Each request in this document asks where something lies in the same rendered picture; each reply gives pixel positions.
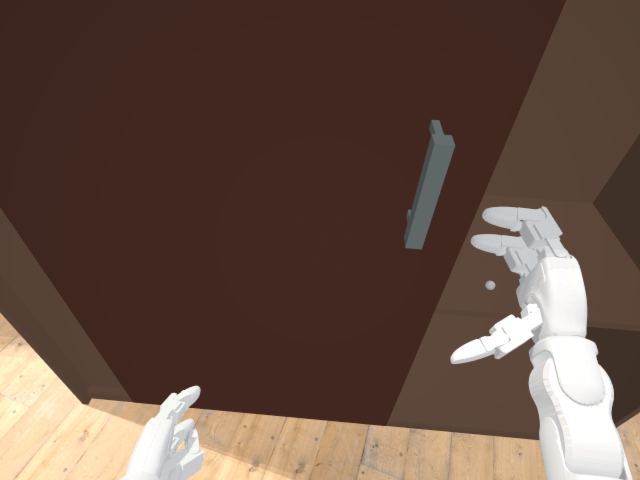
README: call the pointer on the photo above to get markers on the robot right forearm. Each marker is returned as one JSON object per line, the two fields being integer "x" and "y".
{"x": 574, "y": 397}

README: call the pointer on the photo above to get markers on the handle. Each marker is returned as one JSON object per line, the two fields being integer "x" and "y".
{"x": 436, "y": 163}

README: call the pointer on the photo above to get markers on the robot left hand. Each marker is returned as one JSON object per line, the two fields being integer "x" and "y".
{"x": 156, "y": 449}

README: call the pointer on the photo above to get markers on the wardrobe door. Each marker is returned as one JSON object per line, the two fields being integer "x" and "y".
{"x": 218, "y": 189}
{"x": 25, "y": 276}

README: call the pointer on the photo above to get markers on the robot right hand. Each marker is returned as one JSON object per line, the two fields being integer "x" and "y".
{"x": 553, "y": 279}

